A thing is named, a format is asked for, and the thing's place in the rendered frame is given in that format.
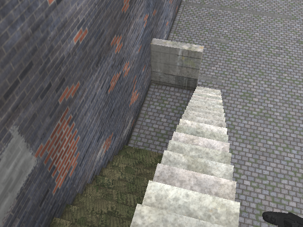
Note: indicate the robot right hand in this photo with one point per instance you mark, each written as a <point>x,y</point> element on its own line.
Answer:
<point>283,219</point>

